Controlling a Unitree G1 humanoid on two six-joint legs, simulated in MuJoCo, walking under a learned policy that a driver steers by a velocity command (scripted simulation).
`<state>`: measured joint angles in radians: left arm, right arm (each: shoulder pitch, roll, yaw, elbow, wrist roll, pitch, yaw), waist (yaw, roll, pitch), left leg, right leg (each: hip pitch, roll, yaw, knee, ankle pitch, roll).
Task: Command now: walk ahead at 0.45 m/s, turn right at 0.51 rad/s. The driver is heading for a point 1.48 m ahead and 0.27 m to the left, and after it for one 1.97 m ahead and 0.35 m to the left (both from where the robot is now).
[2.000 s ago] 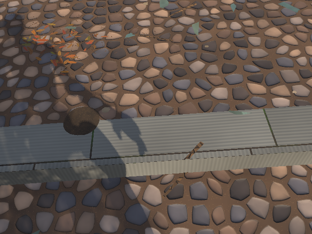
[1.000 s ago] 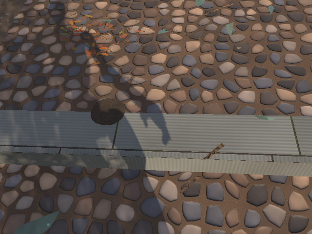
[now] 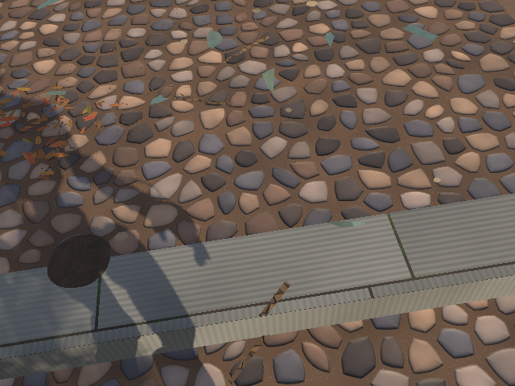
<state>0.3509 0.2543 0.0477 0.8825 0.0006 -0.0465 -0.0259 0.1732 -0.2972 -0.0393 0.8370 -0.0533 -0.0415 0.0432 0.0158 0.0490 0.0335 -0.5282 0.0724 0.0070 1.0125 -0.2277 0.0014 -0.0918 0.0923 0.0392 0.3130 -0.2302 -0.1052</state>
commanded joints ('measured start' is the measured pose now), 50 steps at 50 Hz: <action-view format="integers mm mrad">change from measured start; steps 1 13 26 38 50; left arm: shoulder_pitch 60 51 -148 -550 61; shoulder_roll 169 167 68 44 11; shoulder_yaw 39 15 -36 -60 -35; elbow -21 49 -99 -324 -118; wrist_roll -8 41 58 57 54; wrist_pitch -24 -44 -5 -29 -29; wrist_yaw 13 49 16 10 21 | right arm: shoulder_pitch -64 17 147 422 -11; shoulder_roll -76 -97 -125 -116 100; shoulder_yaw -14 -5 -44 -62 -12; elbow -74 -46 28 27 -175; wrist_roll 2 35 50 15 20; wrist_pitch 5 -21 -29 -5 13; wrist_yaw -1 -22 -36 -88 -82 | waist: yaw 0 -80 4 -148 30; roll -103 -152 -30 25 -256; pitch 10 -84 -16 1 -47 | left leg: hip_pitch -196 228 268 819 -713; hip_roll -1 -163 31 92 -204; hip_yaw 15 106 -280 -513 -37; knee -29 -482 -810 -622 1040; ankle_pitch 69 118 341 584 -363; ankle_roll -32 127 287 297 82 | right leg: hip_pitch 119 233 -427 -975 306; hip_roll -234 -249 -160 -140 -393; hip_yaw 229 17 -25 -51 147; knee -130 148 689 756 117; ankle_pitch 369 1137 -25 -225 862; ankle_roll -117 0 151 123 -34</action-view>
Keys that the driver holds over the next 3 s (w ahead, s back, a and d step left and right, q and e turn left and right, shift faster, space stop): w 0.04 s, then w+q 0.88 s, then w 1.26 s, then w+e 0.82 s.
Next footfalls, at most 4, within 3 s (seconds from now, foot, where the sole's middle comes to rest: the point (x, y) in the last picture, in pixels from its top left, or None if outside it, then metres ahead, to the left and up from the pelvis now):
0.30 left None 0.35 0.07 -0.78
0.78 right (348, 362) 0.54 -0.14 -0.78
1.22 left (251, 251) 0.81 0.11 -0.66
1.70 right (266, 163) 1.14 0.07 -0.66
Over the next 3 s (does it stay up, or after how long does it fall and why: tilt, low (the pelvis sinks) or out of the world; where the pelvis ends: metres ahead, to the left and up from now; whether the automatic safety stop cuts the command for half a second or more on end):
stays up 1.57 0.31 0.11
